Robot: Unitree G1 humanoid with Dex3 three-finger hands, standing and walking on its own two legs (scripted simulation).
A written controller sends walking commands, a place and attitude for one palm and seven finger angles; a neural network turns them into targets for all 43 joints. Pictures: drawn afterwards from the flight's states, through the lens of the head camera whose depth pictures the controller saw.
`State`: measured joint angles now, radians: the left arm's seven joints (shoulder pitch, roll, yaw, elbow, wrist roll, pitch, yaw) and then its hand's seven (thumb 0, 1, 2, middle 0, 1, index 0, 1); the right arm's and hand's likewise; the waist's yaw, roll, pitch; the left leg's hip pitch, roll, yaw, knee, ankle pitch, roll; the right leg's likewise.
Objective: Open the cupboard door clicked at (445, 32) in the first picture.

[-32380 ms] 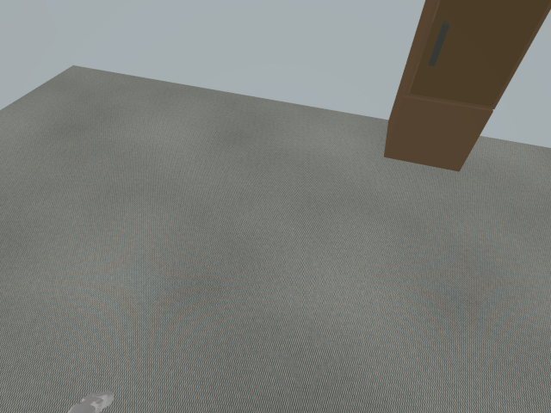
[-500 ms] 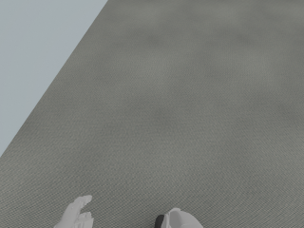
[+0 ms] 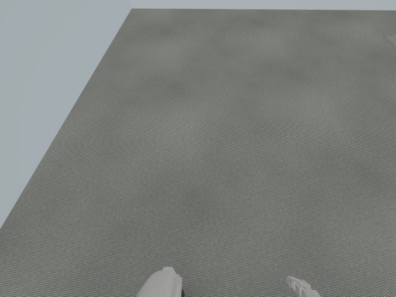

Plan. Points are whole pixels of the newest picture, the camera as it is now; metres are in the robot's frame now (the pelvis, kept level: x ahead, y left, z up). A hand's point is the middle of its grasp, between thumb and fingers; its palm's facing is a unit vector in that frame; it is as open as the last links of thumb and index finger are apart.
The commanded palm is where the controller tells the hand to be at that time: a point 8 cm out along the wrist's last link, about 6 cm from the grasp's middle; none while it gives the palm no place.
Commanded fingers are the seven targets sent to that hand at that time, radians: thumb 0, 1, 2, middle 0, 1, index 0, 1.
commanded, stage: walk to a spot facing it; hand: left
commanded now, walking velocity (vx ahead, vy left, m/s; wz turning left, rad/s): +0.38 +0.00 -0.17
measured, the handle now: out of the picture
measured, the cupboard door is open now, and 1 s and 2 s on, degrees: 47 47 47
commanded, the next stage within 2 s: turn to face it in 0.34 s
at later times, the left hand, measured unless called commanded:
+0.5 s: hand (165, 199) +0.38 +0.15 -0.16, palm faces -0.20 -0.96 -0.19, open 7.3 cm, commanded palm none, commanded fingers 0.00 0.90 0.90 -0.20 -0.30 -0.20 -0.30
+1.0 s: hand (175, 175) +0.48 +0.14 -0.18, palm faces +0.09 -0.98 -0.16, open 7.3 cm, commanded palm none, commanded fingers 0.00 0.90 0.90 -0.20 -0.30 -0.20 -0.30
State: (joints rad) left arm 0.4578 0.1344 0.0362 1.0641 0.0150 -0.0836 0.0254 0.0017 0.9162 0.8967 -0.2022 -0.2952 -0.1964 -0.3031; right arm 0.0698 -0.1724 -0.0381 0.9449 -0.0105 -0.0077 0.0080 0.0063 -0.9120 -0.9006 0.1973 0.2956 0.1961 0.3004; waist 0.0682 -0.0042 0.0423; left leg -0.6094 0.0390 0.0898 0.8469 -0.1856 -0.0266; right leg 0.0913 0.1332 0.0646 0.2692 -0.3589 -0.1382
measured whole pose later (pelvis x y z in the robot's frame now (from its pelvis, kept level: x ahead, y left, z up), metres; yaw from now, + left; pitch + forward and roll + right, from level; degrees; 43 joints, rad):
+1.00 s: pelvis +0.38 -0.04 -0.01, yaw +4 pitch +0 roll -1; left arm 0.15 0.19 0.06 0.95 0.03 -0.01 0.01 -0.01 0.92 0.90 -0.21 -0.30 -0.20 -0.30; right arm 0.18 -0.19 -0.06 0.94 -0.02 0.03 0.02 0.00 -0.91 -0.90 0.20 0.30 0.19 0.30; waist -0.03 -0.05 0.05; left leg -0.41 0.07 0.13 0.73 -0.32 -0.05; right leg -0.22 -0.12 -0.34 0.64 -0.39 -0.01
